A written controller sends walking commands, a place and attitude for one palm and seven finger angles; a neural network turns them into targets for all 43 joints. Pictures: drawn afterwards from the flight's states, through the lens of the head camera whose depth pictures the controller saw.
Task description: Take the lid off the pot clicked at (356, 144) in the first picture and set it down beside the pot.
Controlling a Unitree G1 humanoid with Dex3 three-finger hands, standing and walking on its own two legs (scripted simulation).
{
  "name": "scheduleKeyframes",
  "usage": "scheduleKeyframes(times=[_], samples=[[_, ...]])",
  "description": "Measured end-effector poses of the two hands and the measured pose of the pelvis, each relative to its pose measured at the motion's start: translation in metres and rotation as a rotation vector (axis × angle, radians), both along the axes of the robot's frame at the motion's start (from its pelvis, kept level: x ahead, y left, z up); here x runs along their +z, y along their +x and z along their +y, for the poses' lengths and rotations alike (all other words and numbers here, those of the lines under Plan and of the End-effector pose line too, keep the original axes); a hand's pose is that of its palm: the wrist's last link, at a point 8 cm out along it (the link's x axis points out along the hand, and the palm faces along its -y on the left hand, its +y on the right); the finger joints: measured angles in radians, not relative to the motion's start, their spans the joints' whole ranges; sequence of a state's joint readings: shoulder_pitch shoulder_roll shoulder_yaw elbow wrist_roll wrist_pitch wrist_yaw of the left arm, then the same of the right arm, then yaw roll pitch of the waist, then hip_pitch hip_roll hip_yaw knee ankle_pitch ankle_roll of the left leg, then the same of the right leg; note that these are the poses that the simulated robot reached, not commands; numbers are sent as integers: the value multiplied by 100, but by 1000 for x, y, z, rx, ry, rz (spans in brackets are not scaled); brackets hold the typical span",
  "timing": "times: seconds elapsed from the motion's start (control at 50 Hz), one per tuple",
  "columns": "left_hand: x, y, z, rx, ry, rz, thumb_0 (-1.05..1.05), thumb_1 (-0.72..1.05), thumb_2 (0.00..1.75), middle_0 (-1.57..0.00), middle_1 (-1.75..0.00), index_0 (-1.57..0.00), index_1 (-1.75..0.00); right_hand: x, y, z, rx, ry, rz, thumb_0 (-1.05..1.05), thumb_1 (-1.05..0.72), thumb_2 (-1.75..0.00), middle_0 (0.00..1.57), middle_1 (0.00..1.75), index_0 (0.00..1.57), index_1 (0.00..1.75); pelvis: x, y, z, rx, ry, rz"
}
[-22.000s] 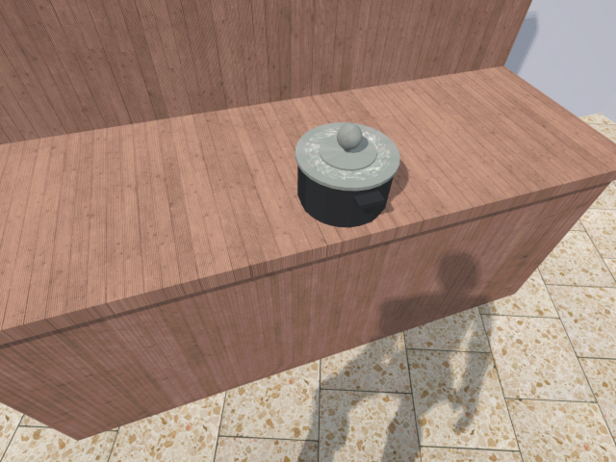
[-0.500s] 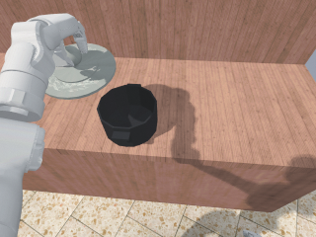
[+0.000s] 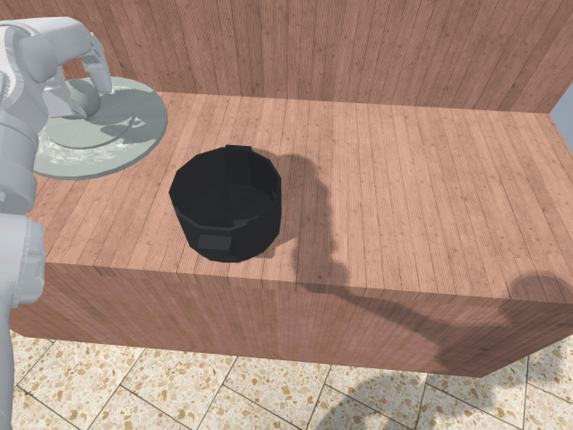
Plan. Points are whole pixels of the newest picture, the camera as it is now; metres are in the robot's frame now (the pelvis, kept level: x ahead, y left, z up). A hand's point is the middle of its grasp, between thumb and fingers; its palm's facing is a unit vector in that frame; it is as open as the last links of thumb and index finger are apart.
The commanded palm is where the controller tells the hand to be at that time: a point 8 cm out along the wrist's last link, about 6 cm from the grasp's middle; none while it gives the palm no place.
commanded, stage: move the lid sideways beside the pot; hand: left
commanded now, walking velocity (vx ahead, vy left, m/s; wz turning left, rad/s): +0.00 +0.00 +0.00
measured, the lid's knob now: (79, 98) +0.51 +0.26 +0.19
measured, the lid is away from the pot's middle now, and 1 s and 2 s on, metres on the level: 0.17 0.23 0.24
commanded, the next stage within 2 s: lower the lid onto the table in 0.68 s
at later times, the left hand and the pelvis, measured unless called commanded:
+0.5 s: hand (26, 93) +0.49 +0.31 +0.22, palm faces -0.32 -0.07 -0.94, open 7.7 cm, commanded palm +0.51 +0.31 +0.28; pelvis +0.01 +0.00 +0.00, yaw -1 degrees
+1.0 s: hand (31, 98) +0.50 +0.31 +0.20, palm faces -0.34 -0.06 -0.94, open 7.7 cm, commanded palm +0.51 +0.30 +0.26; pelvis +0.02 +0.01 +0.00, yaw -1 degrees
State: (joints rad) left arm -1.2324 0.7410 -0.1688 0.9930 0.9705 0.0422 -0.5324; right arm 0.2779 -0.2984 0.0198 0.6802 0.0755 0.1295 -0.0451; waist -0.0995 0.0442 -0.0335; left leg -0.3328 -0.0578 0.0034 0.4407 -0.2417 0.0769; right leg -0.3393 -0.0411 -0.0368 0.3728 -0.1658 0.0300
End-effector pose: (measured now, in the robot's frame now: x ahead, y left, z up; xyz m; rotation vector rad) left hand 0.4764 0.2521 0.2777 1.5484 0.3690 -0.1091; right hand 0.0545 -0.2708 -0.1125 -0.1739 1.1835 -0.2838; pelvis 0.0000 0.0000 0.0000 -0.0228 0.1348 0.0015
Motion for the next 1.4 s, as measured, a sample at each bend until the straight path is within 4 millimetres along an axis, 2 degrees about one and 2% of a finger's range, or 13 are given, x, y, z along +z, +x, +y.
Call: scheduleKeyframes(times=[0.1, 0.24, 0.4, 0.68, 0.86, 1.08, 1.22, 1.4], samples=[[3, 1, 6, 5, -10, -8, 0, 22, 78, -63, -94, -64, -97, -1, -2, -1, -5, -1, 11, 1, -90, -90, 20, 30, 20, 30, 0, 2, -1, 0, -2, 5], [-7, 6, 21, 44, -8, 28, 0, 22, 78, -63, -94, -64, -97, -2, -6, -2, -25, -7, 33, 1, -90, -90, 20, 30, 20, 30, 0, 4, -2, -8, -5, 13], [-1, 9, 39, 66, -20, 10, 0, 22, 78, -63, -94, -64, -97, -1, -11, -5, -41, -24, 64, 1, -90, -90, 20, 30, 20, 30, 0, 10, -3, -8, -9, 24], [-7, 11, 70, 122, -8, 31, 0, 22, 78, -62, -94, -64, -97, 0, -11, -4, -48, -41, 110, 1, -90, -90, 20, 30, 20, 30, 0, 16, 1, -7, -16, 44], [-4, 15, 65, 87, -14, 18, 0, 23, 78, -62, -94, -64, -97, -2, -7, 2, -39, -31, 109, 1, -90, -90, 20, 30, 20, 30, -1, 19, 5, -3, -18, 50], [-23, 19, 53, 40, -16, 54, 0, 23, 78, -62, -94, -64, -97, -5, -6, 9, -43, -12, 100, 1, -90, -90, 20, 30, 20, 30, -2, 16, 8, -9, -16, 54], [-31, 19, 57, 43, -25, 65, 0, 23, 78, -62, -94, -64, -97, -2, -14, 7, -59, -27, 111, 1, -90, -90, 20, 30, 20, 30, -3, 15, 7, -12, -17, 57], [-56, 22, 58, 34, -14, 124, 0, 23, 78, -62, -94, -64, -97, 0, -34, 0, -82, -63, 167, 1, -90, -90, 20, 30, 20, 30, -4, 14, 7, -16, -22, 67]])
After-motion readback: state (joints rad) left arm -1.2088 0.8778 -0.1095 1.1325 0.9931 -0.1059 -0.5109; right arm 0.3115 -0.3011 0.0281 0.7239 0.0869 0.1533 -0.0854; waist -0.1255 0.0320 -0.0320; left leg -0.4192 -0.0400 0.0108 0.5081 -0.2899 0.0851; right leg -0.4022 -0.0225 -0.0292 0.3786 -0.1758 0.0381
